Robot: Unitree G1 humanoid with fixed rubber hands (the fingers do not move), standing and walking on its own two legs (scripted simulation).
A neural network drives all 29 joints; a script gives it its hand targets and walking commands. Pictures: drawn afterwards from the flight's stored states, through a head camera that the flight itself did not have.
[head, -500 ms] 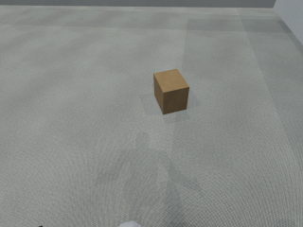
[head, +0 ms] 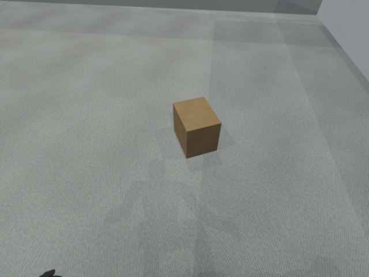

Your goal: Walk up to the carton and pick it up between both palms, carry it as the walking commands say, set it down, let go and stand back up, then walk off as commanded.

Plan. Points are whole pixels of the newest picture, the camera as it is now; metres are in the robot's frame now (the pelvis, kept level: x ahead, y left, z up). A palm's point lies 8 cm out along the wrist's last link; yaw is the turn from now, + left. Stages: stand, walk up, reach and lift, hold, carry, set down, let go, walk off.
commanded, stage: walk up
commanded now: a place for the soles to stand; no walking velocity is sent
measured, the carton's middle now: (195, 127) +1.15 -0.06 -0.60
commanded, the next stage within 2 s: none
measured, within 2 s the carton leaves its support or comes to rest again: neither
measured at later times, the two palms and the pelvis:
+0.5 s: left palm (68, 204) +0.33 +0.33 -0.09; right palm (332, 253) +0.21 -0.33 -0.09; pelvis +0.20 +0.02 +0.00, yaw -4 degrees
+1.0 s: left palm (84, 166) +0.46 +0.33 -0.10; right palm (306, 175) +0.42 -0.34 -0.07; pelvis +0.37 +0.01 +0.00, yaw -2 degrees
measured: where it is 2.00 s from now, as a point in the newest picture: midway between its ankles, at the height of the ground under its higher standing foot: (197, 207)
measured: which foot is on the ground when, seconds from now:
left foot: up 0.00-0.12, down 0.14-0.54, up 0.56-0.74, down 0.76-1.00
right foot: down 0.00-0.16, up 0.18-0.46, down 0.48-0.78, up 0.80-1.00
